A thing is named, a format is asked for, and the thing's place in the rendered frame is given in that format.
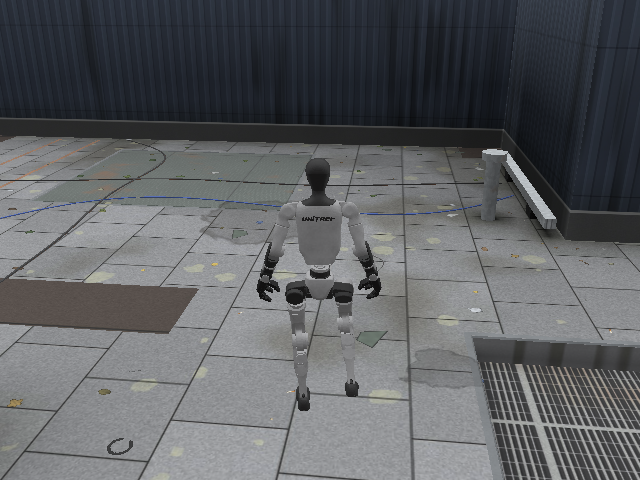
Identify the left robot hand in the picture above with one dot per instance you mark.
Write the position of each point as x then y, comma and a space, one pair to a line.
261, 287

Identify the robot right upper arm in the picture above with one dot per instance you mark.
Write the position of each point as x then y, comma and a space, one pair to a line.
350, 210

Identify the right robot forearm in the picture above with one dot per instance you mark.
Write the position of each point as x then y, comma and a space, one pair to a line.
368, 265

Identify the right robot hand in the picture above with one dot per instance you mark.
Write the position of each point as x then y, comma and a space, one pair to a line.
369, 284

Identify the robot left upper arm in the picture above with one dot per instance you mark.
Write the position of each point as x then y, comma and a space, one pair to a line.
287, 211

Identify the left robot forearm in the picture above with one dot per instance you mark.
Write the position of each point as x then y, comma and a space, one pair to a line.
269, 266

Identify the left robot thigh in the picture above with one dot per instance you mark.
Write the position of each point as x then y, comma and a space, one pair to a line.
296, 304

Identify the robot head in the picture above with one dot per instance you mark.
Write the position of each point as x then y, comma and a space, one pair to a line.
318, 173

